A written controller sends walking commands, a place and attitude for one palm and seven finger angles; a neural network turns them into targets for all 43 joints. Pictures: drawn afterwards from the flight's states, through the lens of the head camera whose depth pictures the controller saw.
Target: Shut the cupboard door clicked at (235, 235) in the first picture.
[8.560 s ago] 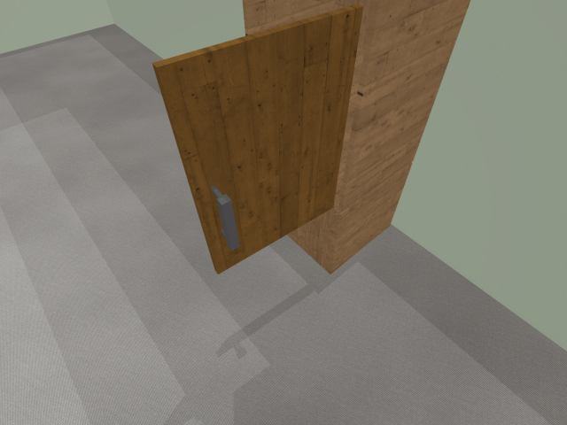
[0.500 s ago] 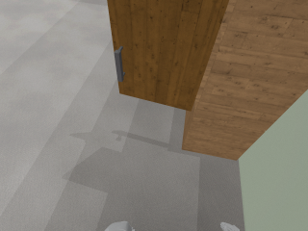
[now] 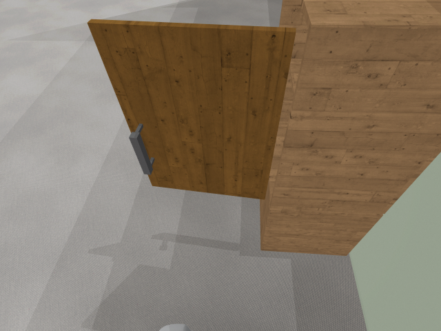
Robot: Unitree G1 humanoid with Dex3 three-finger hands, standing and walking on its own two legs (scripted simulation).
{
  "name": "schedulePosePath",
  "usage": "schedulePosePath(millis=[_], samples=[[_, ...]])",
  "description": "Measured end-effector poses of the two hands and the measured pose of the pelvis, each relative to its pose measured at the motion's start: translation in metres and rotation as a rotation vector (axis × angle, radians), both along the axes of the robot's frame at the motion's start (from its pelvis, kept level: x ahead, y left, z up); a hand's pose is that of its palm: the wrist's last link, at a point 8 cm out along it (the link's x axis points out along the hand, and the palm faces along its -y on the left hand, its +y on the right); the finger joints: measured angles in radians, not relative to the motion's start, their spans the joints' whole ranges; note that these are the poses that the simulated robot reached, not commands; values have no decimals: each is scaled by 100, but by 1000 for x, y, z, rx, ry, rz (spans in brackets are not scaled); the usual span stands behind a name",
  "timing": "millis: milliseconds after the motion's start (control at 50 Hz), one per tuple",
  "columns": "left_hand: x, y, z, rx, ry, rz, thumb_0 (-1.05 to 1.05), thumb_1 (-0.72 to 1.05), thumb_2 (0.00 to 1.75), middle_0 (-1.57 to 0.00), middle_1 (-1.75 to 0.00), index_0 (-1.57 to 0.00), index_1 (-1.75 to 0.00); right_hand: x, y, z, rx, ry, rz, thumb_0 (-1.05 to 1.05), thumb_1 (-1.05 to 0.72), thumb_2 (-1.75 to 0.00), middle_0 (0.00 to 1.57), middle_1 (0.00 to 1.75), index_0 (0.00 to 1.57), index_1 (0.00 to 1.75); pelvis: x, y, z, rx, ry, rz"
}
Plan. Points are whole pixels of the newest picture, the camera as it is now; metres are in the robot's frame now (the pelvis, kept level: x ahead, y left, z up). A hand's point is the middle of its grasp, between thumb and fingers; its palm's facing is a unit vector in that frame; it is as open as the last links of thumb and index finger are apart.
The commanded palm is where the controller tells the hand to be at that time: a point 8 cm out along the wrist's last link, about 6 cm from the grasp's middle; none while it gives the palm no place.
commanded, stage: take the last steps up to it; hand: left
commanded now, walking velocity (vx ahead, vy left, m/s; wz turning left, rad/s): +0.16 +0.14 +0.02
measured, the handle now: (144, 149) +0.61 +0.26 -0.11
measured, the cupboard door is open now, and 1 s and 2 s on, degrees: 85 85 85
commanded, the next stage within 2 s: come to a stop and stand still in 0.04 s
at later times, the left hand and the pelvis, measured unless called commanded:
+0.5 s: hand out of the picture +0.09 +0.27 -0.19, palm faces +0.04 -0.98 -0.20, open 7.3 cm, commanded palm none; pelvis +0.08 +0.07 -0.01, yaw -2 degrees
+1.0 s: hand out of the picture +0.13 +0.20 -0.19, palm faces +0.00 -0.99 -0.17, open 7.2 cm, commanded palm none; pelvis +0.07 +0.02 -0.01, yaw -2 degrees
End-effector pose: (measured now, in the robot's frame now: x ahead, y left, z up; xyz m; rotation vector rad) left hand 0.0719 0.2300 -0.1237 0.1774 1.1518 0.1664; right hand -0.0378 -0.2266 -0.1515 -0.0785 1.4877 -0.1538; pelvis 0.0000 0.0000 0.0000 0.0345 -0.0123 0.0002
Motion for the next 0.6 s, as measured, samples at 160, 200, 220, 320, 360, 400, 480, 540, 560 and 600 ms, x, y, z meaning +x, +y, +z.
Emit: schedulePosePath(millis=[160,200,220,320,360,400,480,540,560,600], samples=[[-38,31,-6,-17,207,88,-1,94,90,-20,-30,-21,-30,108,22,13,-16,-126,71,0,-91,-90,20,30,19,30,46,25,7,-6,16,11],[-44,39,-12,-31,251,111,0,93,90,-20,-30,-20,-30,137,33,13,-26,-162,98,0,-91,-90,20,30,19,30,58,37,4,-12,13,12],[-46,44,-16,-38,273,120,0,93,90,-20,-30,-20,-30,152,39,13,-34,-182,112,0,-91,-90,20,30,19,30,64,43,1,-17,10,11],[-41,68,-44,-53,351,139,0,92,90,-20,-30,-20,-30,207,71,8,-77,-271,147,0,-91,-90,20,30,19,30,88,68,-16,-31,1,5],[-31,73,-46,-53,356,125,0,92,90,-20,-30,-20,-30,220,80,12,-82,-291,156,0,-91,-90,20,30,19,30,89,71,-15,-31,3,-1],[-19,77,-44,-54,347,110,0,91,90,-20,-30,-20,-30,228,87,15,-83,-306,155,0,-91,-90,20,30,20,30,87,73,-13,-40,10,-5],[7,85,-38,-38,291,73,0,91,90,-20,-30,-20,-30,227,85,18,-87,-316,126,0,-91,-90,20,30,20,30,79,72,-9,-52,24,-30],[26,87,-32,-16,242,41,0,91,90,-20,-30,-20,-30,214,71,17,-97,-309,91,0,-90,-90,21,30,20,30,72,67,-8,-55,28,-48],[32,87,-30,-7,224,30,0,91,90,-20,-30,-20,-30,208,65,16,-100,-303,80,0,-90,-90,21,30,20,30,70,65,-8,-56,28,-51],[42,84,-25,10,186,11,0,91,90,-20,-30,-20,-30,194,52,13,-105,-286,60,0,-90,-90,21,30,20,30,67,59,-9,-58,26,-53]])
